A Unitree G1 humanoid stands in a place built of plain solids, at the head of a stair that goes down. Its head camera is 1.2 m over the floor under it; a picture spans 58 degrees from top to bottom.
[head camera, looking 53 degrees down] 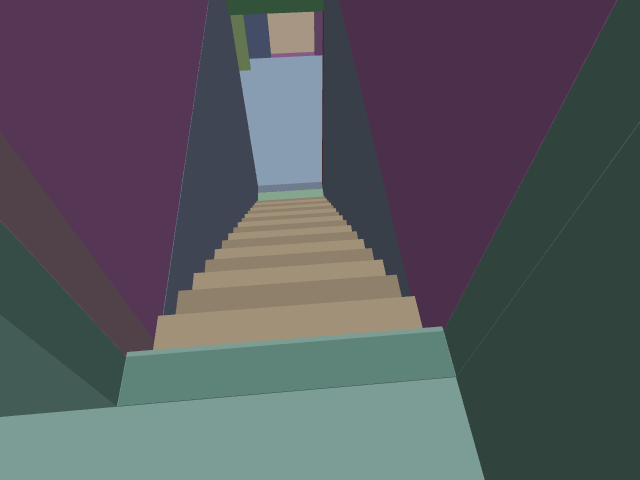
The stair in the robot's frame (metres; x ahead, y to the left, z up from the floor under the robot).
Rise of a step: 0.20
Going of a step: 0.22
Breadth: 0.93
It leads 5 degrees to the left of straight ahead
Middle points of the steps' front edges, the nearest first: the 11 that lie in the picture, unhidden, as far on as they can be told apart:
0.54 0.10 0.00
0.75 0.11 -0.19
0.97 0.13 -0.39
1.18 0.15 -0.58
1.40 0.17 -0.78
1.61 0.19 -0.98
1.83 0.21 -1.17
2.04 0.23 -1.37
2.26 0.25 -1.57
2.47 0.26 -1.77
2.69 0.28 -1.96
